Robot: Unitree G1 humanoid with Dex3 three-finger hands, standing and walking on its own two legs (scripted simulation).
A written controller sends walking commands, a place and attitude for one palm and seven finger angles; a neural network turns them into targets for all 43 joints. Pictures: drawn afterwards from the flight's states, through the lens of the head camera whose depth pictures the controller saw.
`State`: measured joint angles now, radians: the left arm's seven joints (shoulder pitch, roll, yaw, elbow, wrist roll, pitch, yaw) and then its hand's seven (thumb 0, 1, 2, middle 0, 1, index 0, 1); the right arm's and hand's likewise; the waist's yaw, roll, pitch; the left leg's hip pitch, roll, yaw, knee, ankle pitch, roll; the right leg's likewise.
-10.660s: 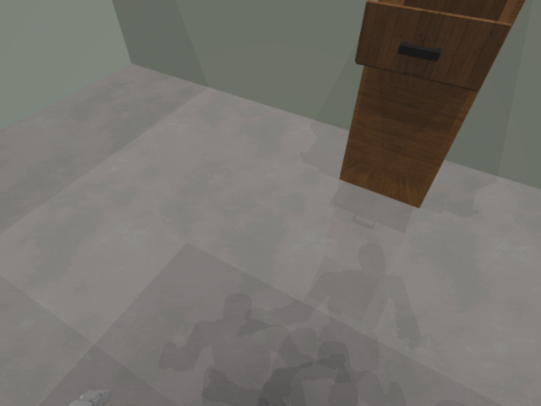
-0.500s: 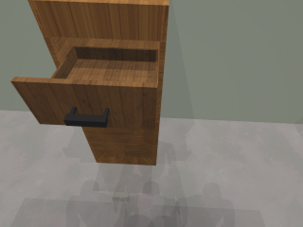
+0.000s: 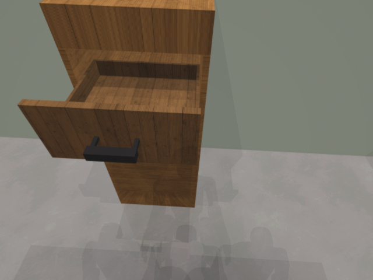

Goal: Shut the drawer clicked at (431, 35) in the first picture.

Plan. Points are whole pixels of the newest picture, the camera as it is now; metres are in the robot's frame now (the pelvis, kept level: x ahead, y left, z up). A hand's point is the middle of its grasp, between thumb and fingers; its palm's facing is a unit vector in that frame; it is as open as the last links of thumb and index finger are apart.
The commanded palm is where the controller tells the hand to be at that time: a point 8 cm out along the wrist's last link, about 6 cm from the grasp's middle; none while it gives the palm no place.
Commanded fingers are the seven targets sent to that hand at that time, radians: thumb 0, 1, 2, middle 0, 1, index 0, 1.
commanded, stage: raise the hand and make a fist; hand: left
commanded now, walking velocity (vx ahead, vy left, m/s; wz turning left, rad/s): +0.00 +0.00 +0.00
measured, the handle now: (113, 147) +0.37 +0.20 +0.08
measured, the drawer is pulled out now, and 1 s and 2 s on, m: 0.25 0.25 0.25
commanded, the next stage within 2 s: bring the fist close to the handle in 1.98 s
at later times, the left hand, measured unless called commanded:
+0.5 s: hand (122, 264) +0.16 +0.14 -0.01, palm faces +0.02 -1.00 +0.01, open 5.9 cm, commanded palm +0.12 +0.21 +0.00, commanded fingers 0.00 0.90 0.90 -0.64 -0.78 -0.64 -0.78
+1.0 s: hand (96, 232) +0.19 +0.18 +0.07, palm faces +0.06 -0.99 -0.08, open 3.5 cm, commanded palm +0.13 +0.22 +0.08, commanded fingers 0.00 0.90 0.90 -1.14 -1.32 -1.14 -1.32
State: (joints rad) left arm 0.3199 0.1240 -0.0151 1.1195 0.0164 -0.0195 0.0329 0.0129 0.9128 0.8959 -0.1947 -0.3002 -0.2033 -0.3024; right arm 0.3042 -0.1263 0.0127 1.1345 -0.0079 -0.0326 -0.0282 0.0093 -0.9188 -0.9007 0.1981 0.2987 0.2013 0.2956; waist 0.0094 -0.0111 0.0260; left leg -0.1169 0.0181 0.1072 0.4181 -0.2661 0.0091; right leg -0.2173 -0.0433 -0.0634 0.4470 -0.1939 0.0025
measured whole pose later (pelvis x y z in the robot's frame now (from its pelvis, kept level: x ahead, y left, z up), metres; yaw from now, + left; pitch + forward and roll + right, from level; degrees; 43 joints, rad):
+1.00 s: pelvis +0.01 -0.01 -0.03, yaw +3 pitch +5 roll -1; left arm 0.55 0.22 0.18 -0.30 -0.27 -0.21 -0.24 0.02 0.90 0.90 -0.94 -1.11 -0.95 -1.11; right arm 0.31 -0.23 0.02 0.58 0.05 -0.29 -0.04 0.02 -0.90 -0.90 0.20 0.30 0.21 0.30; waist 0.01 0.04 -0.07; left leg -0.42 0.04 0.04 0.79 -0.45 -0.01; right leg -0.48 -0.05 -0.12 0.77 -0.37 -0.01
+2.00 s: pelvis +0.01 -0.03 -0.01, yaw +3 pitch -4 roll +0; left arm 0.36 0.29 0.26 -0.52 -0.31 0.19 -0.23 0.02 0.89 0.90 -1.40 -1.60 -1.41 -1.60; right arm 0.23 -0.28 0.07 0.61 0.08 -0.31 -0.07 0.01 -0.90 -0.90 0.20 0.30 0.20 0.30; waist 0.06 0.07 -0.05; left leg -0.13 0.05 0.03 0.55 -0.34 -0.03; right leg -0.19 -0.02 -0.13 0.55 -0.28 -0.03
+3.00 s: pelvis +0.01 +0.00 -0.01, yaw +2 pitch +1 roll +0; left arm 0.15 0.18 0.10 -0.05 -0.19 -0.10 -0.15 0.02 0.89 0.90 -1.40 -1.60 -1.41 -1.60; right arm 0.24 -0.24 0.06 0.64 0.03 -0.29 -0.04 0.01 -0.90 -0.90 0.20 0.30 0.20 0.30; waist 0.02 0.04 -0.02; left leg -0.26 0.02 0.06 0.60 -0.36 0.00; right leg -0.34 -0.05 -0.09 0.62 -0.30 0.00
